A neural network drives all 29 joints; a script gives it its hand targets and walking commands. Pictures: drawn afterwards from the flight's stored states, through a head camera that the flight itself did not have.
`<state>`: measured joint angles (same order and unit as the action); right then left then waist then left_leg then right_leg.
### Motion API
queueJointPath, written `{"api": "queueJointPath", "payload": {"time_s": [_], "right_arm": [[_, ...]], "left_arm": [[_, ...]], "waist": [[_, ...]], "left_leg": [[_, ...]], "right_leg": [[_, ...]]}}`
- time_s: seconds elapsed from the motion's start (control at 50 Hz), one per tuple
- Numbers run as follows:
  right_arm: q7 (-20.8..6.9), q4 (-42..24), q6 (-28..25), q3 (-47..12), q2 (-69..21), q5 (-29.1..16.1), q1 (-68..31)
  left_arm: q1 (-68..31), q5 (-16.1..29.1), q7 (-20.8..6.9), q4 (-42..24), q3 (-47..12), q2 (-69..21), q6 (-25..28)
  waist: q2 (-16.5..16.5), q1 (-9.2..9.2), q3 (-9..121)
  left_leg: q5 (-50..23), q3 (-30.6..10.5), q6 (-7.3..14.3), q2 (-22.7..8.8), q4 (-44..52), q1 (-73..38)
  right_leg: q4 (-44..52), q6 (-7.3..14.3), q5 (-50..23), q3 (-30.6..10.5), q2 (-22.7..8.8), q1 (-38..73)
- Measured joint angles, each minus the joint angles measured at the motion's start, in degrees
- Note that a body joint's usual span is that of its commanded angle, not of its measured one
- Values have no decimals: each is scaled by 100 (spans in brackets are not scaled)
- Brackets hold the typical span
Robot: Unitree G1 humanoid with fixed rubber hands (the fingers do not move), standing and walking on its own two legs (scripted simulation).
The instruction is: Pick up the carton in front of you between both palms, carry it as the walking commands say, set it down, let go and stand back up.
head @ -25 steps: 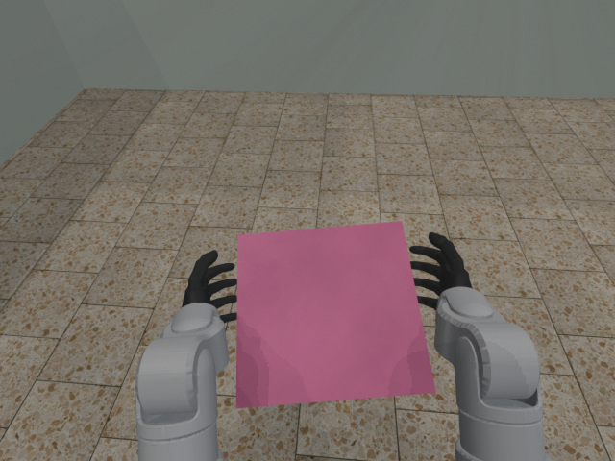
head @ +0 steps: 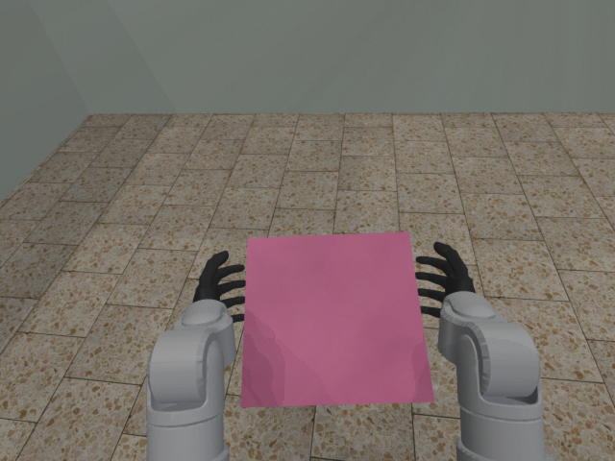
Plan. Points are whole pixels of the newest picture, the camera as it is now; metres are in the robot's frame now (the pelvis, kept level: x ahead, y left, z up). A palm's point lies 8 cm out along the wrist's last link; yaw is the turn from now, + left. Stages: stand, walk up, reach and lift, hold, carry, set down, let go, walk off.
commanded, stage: carry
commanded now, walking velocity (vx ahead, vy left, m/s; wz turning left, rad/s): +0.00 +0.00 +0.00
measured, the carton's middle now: (329, 328) +0.31 +0.00 -0.03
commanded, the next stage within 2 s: none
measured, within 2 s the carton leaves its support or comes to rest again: neither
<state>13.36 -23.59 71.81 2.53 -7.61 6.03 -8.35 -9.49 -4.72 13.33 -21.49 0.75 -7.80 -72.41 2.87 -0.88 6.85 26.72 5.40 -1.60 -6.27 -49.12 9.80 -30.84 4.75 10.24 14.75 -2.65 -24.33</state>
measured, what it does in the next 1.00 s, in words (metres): walks ahead: left foot, then right foot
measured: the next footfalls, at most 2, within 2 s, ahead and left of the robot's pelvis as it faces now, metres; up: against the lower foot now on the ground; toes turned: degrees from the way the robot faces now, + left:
left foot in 0.34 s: +0.35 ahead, +0.10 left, +0.00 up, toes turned -25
right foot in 0.50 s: +0.20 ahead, -0.11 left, +0.00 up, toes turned -13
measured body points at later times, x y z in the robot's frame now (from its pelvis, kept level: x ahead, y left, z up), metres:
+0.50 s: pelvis +0.24 +0.01 +0.01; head +0.26 +0.02 +0.46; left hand +0.53 +0.14 +0.10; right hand +0.52 -0.15 +0.10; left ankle +0.32 +0.08 -0.73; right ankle +0.15 -0.10 -0.73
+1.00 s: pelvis +0.28 -0.02 +0.00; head +0.27 -0.01 +0.45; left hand +0.57 +0.11 +0.09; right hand +0.55 -0.18 +0.09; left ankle +0.32 +0.08 -0.73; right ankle +0.16 -0.10 -0.73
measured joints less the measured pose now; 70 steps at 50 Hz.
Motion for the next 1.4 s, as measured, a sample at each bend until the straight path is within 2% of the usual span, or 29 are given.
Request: {"api": "queueJointPath", "payload": {"time_s": [0.04,0.08,0.16,0.22,0.3,0.34,0.38,0.42,0.46,0.52,0.56,0.62,0.72,0.82,1.08,1.22,1.32,1.4], "right_arm": [[32,190,34,17,-1,35,-11],[33,318,55,-20,-3,62,-29],[47,369,-96,-126,-10,41,-57],[95,129,-214,-177,-6,-25,-20],[164,-348,-207,-211,2,-108,55],[159,-501,-145,-204,0,-122,36],[131,-440,-156,-195,-7,-120,-34],[97,-259,-122,-136,-27,-103,-180],[60,-34,-76,-94,-44,-66,-281],[1,205,-29,-52,-43,7,-288],[-33,306,9,-20,-32,17,-226],[-54,401,64,-10,-33,-16,-226],[23,251,14,4,-49,4,-325],[42,256,-35,-27,-43,29,-289],[24,322,58,-34,-33,36,-229],[-208,875,-140,-62,-3,200,-8],[-436,1489,-490,-19,1,353,3],[-563,1766,-874,47,-5,446,-52]], "left_arm": [[7,-18,-47,213,-20,0,3],[86,-31,-70,279,4,8,15],[210,-23,-76,115,69,22,115],[224,39,-72,-155,96,23,189],[223,99,-58,-545,47,23,189],[221,84,-57,-694,17,24,143],[129,64,-58,-697,81,20,130],[-14,14,-32,-622,150,3,95],[-91,-71,2,-531,164,-8,20],[-178,-182,-32,-280,173,-25,-50],[-155,-191,-73,-78,170,-22,-35],[-55,-177,-92,-10,190,-7,-19],[-125,-114,-3,-172,154,-16,37],[-136,-135,-48,-96,168,-19,112],[-19,-149,-62,-6,124,-2,72],[131,-355,-275,598,109,18,243],[126,-529,-487,1245,235,18,616],[93,-613,-569,1509,281,16,1002]], "waist": [[-109,-9,-84],[-182,-11,-219],[-255,-35,-497],[-226,19,-699],[-227,96,-741],[-205,115,-634],[-406,141,-509],[-538,149,-482],[-524,138,-475],[-532,145,-492],[-518,127,-414],[-533,62,-281],[-411,93,-286],[-339,90,-193],[-406,132,-156],[-327,132,-50],[-323,125,-112],[-309,104,-207]], "left_leg": [[-58,-133,74,167,-1151,801],[-324,-85,112,215,-1276,1381],[-912,64,117,203,-272,2122],[-1394,184,120,220,679,2293],[-2307,484,147,342,1789,2017],[-3090,648,164,403,2427,1606],[-2536,763,538,519,2421,1406],[-2101,804,700,560,2270,1387],[-2023,815,623,506,2304,1292],[-1892,794,638,533,2325,1125],[-1768,748,610,540,2253,1086],[-1621,822,564,538,2196,1067],[-1434,785,527,488,1937,1174],[-1354,719,463,412,1782,1227],[-1265,628,327,272,1542,1252],[-1353,622,335,233,1562,1201],[-1485,589,339,207,1632,1151],[-1643,573,349,189,1753,1155]], "right_leg": [[248,-91,58,-24,-39,287],[604,-70,83,-60,-37,638],[1138,-103,116,-197,-15,1214],[1261,-184,307,-242,12,1614],[1058,-335,820,-254,28,2043],[647,-433,1239,-258,42,2139],[-70,-537,1471,-321,-136,1964],[-635,-614,1694,-623,-148,1669],[-389,-598,1807,-801,-83,1547],[367,-629,992,-791,-156,1630],[431,-643,1074,-740,-160,1754],[393,-648,1312,-810,-188,1756],[264,-640,1452,-774,-174,1723],[105,-624,1458,-741,-126,1660],[-18,-470,1632,-630,-38,1700],[-50,-451,1569,-604,-14,1725],[-47,-428,1482,-569,22,1755],[-10,-406,1370,-554,54,1712]]}}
